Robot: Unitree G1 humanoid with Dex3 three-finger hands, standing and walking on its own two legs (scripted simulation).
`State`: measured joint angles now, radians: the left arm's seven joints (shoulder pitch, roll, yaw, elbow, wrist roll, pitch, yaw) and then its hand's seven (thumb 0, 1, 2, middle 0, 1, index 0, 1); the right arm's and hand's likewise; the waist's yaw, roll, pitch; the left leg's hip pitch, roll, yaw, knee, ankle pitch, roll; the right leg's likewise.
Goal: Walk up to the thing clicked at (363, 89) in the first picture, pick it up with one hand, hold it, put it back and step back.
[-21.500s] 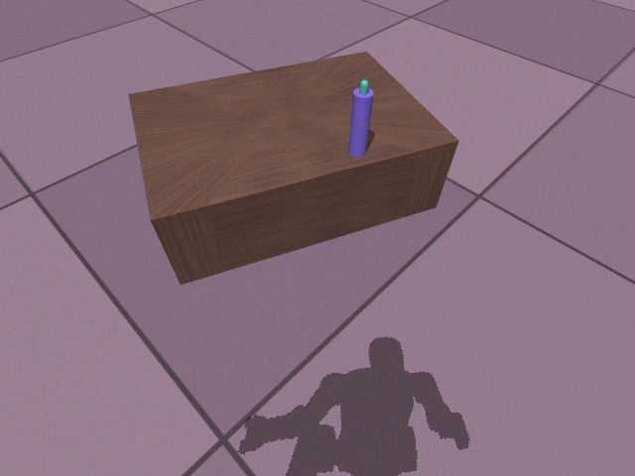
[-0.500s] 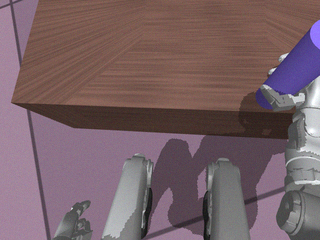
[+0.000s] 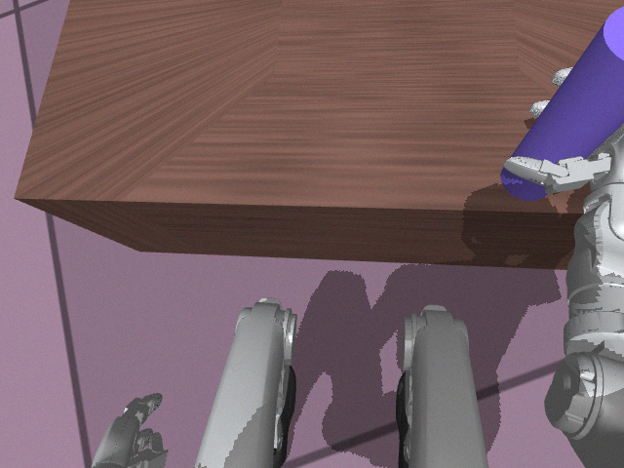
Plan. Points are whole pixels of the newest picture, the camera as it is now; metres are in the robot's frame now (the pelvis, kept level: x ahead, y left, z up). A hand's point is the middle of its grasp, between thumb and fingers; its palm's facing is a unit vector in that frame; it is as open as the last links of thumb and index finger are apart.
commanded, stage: open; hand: right
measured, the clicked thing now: (582, 113) +0.49 -0.24 +0.04
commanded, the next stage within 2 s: withdraw in 0.18 s
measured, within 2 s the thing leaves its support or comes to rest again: rests again in 0.30 s
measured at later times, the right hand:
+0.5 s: hand (596, 119) +0.49 -0.27 +0.02, palm faces +0.25 +0.97 -0.04, open 15.9 cm
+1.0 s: hand out of the picture +0.45 -0.33 +0.08, palm faces +0.23 +0.93 -0.29, open 17.5 cm
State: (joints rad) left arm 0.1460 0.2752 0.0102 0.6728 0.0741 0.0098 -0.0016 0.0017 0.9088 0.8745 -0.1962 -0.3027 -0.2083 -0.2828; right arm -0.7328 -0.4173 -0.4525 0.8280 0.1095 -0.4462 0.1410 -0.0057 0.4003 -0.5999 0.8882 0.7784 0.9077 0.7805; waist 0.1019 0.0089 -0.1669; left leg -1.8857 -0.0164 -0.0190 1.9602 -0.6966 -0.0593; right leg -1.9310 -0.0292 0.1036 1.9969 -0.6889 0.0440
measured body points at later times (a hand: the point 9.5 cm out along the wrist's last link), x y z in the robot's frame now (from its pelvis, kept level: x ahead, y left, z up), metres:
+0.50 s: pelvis +0.00 +0.00 +0.00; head +0.20 -0.03 +0.40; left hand +0.10 +0.28 -0.12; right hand +0.47 -0.32 +0.03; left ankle +0.07 +0.14 -0.43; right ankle +0.07 -0.14 -0.43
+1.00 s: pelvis +0.01 -0.01 +0.11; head +0.20 -0.05 +0.52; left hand +0.12 +0.26 +0.00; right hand +0.44 -0.38 +0.10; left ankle +0.07 +0.14 -0.43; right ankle +0.07 -0.14 -0.43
